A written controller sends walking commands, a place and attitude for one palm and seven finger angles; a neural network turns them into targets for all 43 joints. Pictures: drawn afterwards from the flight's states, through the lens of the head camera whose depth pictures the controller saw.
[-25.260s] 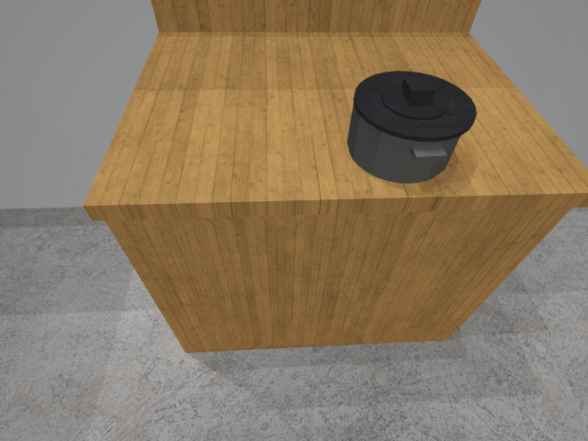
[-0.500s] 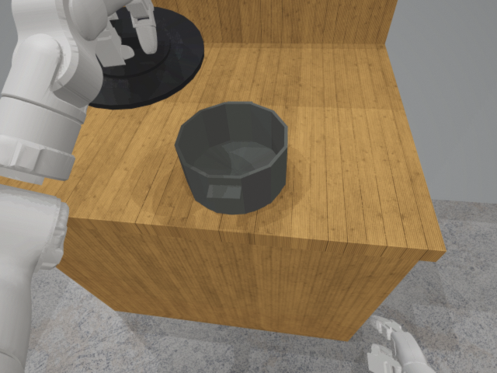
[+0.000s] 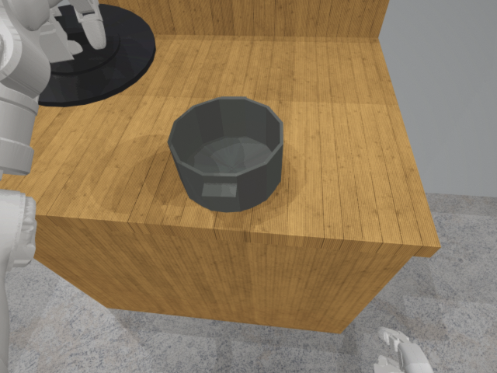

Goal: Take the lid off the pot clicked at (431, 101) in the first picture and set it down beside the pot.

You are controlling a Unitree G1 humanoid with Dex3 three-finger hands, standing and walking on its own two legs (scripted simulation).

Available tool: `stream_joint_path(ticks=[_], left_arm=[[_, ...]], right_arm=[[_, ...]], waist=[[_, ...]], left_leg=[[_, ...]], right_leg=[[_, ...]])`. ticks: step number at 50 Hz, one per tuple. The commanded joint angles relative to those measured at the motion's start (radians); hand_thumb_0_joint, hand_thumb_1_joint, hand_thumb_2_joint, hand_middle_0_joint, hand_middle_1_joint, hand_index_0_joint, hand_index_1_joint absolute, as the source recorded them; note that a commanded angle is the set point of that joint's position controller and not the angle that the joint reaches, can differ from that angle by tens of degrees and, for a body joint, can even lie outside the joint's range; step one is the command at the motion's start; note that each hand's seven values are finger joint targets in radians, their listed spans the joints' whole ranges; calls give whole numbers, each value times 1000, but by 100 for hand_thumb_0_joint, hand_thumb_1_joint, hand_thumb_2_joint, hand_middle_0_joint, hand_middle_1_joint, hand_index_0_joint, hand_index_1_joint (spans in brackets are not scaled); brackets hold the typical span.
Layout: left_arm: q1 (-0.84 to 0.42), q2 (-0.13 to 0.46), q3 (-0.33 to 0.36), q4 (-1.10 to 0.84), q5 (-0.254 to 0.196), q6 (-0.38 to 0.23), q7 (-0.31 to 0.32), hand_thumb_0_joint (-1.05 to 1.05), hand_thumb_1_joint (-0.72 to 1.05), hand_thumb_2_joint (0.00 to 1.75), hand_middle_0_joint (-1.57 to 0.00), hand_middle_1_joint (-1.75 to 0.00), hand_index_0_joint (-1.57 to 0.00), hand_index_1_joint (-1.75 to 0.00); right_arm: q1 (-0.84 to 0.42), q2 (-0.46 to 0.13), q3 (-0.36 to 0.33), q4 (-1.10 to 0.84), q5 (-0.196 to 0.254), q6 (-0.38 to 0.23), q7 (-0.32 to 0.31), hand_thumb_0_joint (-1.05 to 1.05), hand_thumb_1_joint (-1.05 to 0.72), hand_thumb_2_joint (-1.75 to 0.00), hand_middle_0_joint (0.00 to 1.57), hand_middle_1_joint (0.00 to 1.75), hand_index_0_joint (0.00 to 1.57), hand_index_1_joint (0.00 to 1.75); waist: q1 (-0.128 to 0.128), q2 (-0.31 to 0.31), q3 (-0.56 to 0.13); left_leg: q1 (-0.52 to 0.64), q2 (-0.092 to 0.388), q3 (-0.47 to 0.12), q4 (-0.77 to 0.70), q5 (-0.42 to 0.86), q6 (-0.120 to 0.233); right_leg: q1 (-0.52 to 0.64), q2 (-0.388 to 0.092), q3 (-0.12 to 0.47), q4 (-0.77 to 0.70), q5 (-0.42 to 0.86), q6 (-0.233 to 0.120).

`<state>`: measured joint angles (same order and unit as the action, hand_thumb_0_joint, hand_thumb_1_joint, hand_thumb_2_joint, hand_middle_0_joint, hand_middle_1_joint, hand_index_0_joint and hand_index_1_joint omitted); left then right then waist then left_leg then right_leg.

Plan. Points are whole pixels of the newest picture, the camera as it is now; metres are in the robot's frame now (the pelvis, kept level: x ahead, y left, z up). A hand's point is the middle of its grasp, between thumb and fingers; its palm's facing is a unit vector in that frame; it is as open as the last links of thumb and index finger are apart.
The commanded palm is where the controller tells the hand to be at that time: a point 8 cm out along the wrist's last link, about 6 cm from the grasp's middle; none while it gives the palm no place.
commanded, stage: move the lid sideways beside the pot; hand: left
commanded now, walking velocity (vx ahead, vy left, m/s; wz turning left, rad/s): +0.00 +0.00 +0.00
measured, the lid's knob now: (68, 30) +0.48 +0.25 +0.29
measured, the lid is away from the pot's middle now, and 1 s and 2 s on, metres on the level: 0.20 0.23 0.22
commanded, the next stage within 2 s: lower the lid onto the table in 0.52 s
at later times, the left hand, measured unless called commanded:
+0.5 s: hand (32, 33) +0.45 +0.28 +0.31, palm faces -0.10 -0.04 -0.99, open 5.1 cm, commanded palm +0.42 +0.28 +0.38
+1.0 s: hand (50, 53) +0.45 +0.27 +0.28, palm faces -0.16 -0.08 -0.98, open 5.1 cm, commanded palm +0.43 +0.27 +0.35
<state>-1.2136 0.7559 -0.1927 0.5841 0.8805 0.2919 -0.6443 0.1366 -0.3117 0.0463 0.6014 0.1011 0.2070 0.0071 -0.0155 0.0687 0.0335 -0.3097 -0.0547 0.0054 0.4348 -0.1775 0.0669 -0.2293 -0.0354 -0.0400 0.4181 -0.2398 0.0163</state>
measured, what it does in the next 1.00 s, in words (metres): stands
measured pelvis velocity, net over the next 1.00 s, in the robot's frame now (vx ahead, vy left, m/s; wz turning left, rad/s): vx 0.00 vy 0.00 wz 0.00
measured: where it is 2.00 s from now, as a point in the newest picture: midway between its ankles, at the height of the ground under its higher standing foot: outside the picture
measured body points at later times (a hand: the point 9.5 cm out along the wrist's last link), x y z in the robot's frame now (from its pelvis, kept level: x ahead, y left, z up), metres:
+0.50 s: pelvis +0.01 +0.00 +0.00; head +0.06 -0.02 +0.45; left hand +0.45 +0.27 +0.36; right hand +0.15 -0.25 -0.12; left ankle +0.03 +0.08 -0.74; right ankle -0.02 -0.14 -0.74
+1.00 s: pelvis +0.00 +0.00 +0.00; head +0.06 -0.02 +0.45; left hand +0.46 +0.27 +0.33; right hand +0.15 -0.25 -0.12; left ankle +0.03 +0.08 -0.74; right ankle -0.02 -0.14 -0.74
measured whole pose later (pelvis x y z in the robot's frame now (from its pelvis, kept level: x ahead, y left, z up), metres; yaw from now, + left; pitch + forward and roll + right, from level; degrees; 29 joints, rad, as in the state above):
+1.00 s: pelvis +0.00 +0.00 +0.00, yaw +0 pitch +4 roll -1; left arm -1.17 0.80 -0.15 0.66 0.89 0.26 -0.64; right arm 0.14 -0.30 0.05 0.60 0.11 0.21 0.00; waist -0.03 0.07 0.04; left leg -0.32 -0.05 0.00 0.44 -0.19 0.07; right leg -0.23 -0.03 -0.04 0.40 -0.24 0.02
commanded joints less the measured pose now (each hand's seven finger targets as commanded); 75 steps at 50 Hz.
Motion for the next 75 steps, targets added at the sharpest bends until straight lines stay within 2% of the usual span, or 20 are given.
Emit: stream_joint_path(ticks=[1, 8, 17, 19, 22, 33, 36, 37, 39, 45, 47, 48, 52, 53, 55, 58, 61, 64, 66, 75], left_arm=[[-613, 325, 164, -186, 42, -13, 60, 0, 56, 117, -81, -84, -117, -100], [-592, 360, 186, -230, 42, -40, 61, 0, 56, 117, -81, -84, -117, -100], [-544, 340, 161, -179, 25, -49, 54, 0, 56, 117, -81, -84, -117, -100], [-565, 443, 246, -176, 54, -59, 58, 0, 56, 117, -81, -84, -117, -100], [-530, 353, 168, -156, 26, -64, 49, 0, 56, 117, -81, -84, -117, -100], [-569, 404, 212, -180, 43, -38, 55, 0, 56, 117, -81, -84, -117, -100], [-515, 347, 167, -85, 40, -21, 47, 0, 56, 117, -81, -84, -117, -100], [-509, 301, 128, -127, 21, -21, 49, 0, 56, 117, -81, -84, -117, -100], [-575, 341, 165, -217, 42, -16, 58, 0, 56, 117, -81, -84, -117, -100], [-521, 366, 178, -74, 50, -21, 63, 0, 56, 117, -81, -84, -117, -100], [-507, 335, 155, -123, 29, -28, 67, 0, 56, 117, -81, -84, -117, -100], [-545, 400, 204, -160, 47, -33, 75, 0, 56, 117, -81, -84, -117, -100], [-500, 333, 167, -160, 25, -36, 73, 0, 56, 117, -81, -84, -117, -100], [-507, 371, 202, -175, 39, -40, 77, 0, 56, 117, -81, -84, -117, -100], [-453, 349, 181, -62, 43, -41, 72, 0, 56, 117, -81, -84, -117, -100], [-495, 400, 222, -200, 37, -58, 82, 0, 56, 117, -81, -84, -117, -100], [-463, 341, 190, -153, 30, -51, 74, 0, 56, 117, -81, -84, -117, -100], [-417, 409, 250, -151, 35, -64, 79, 0, 56, 117, -81, -84, -117, -100], [-404, 342, 194, -128, 23, -64, 73, 0, 56, 117, -81, -84, -117, -100], [-446, 356, 200, -196, 17, -85, 86, 0, 56, 117, -81, -84, -117, -100]], right_arm=[[-76, -123, -50, -129, 3, -36, -7, 0, -90, -90, 20, 30, 20, 30], [-61, -125, -53, -132, 1, -31, 0, 0, -90, -90, 20, 30, 20, 30], [-50, -136, -58, -126, 9, -16, -1, 0, -90, -90, 20, 30, 20, 30], [-50, -134, -54, -129, 0, -14, -6, 0, -90, -90, 20, 30, 20, 30], [-39, -136, -59, -125, 9, -11, -2, 0, -90, -90, 20, 30, 20, 30], [-39, -129, -55, -123, 6, -20, 2, 0, -90, -90, 20, 30, 20, 30], [-45, -127, -50, -121, 16, -19, -3, 0, -90, -90, 20, 30, 20, 30], [-46, -134, -56, -124, 18, -23, 1, 0, -90, -90, 20, 30, 20, 30], [-59, -124, -56, -132, 10, -28, -1, 0, -90, -90, 20, 30, 20, 30], [-42, -129, -47, -118, 14, -29, -10, 0, -90, -90, 20, 30, 20, 30], [-39, -136, -57, -122, 13, -32, -8, 0, -90, -90, 20, 30, 20, 30], [-35, -131, -53, -123, 8, -33, -8, 0, -90, -90, 20, 30, 20, 30], [-30, -134, -61, -126, 11, -39, -5, 0, -90, -90, 20, 30, 20, 30], [-27, -128, -57, -123, 6, -40, -4, 0, -90, -90, 20, 30, 20, 30], [-21, -129, -53, -118, 12, -33, -10, 0, -90, -90, 20, 30, 20, 30], [-25, -133, -60, -131, 6, -35, -3, 0, -90, -90, 20, 30, 20, 30], [-24, -127, -62, -126, 10, -31, -7, 0, -90, -90, 20, 30, 20, 30], [-23, -135, -63, -136, 5, -31, -4, 0, -90, -90, 20, 30, 20, 30], [-25, -129, -63, -132, 12, -23, -6, 0, -90, -90, 20, 30, 20, 30], [-27, -133, -66, -128, 9, -25, -9, 0, -90, -90, 20, 30, 20, 30]], waist=[[-3, -13, -479], [-2, 28, -524], [-18, 35, -469], [0, 5, -510], [-20, 32, -468], [-3, 48, -509], [-13, -12, -430], [-21, 28, -449], [-17, 50, -506], [-16, -24, -417], [-21, 20, -457], [-12, 26, -496], [-24, 51, -477], [-15, 34, -501], [-23, -16, -420], [-11, 45, -519], [-25, 24, -463], [-14, 10, -467], [-26, -1, -437], [-29, 47, -477]], left_leg=[[316, -4, -48, -4, 281, 16], [357, 0, -54, 12, 410, 13], [352, 5, -57, 19, 383, 15], [339, 1, -52, 16, 379, 19], [349, 7, -56, 23, 419, 16], [353, 0, -60, 12, 416, 14], [294, 1, -48, -1, 311, 17], [323, 4, -54, 9, 343, 15], [363, 0, -58, 19, 365, 20], [272, -1, -49, -5, 247, 18], [307, -2, -52, 11, 289, 20], [317, -1, -51, 3, 295, 18], [343, 3, -68, 22, 370, 17], [347, 2, -66, 15, 371, 16], [283, 0, -50, 9, 289, 20], [333, -2, -58, 18, 369, 20], [331, 0, -61, 24, 368, 22], [305, -4, -54, 30, 357, 24], [295, 0, -51, 21, 325, 23], [325, -6, -61, 25, 331, 24]], right_leg=[[30, 62, -23, -35, 240, -77], [42, 68, -19, -27, 291, -75], [-2, 65, -26, -42, 256, -76], [40, 71, -23, -34, 277, -76], [4, 65, -27, -39, 280, -74], [37, 78, -25, -35, 282, -74], [20, 73, -37, -38, 257, -72], [7, 68, -32, -40, 258, -74], [17, 77, -28, -36, 266, -75], [22, 73, -36, -37, 234, -71], [23, 69, -30, -35, 251, -75], [46, 76, -25, -32, 252, -72], [19, 74, -28, -33, 271, -76], [33, 83, -28, -30, 273, -72], [20, 78, -35, -34, 267, -69], [62, 78, -21, -22, 305, -72], [24, 81, -29, -30, 301, -70], [48, 81, -24, -27, 321, -70], [27, 81, -31, -30, 298, -67], [40, 83, -27, -29, 306, -70]])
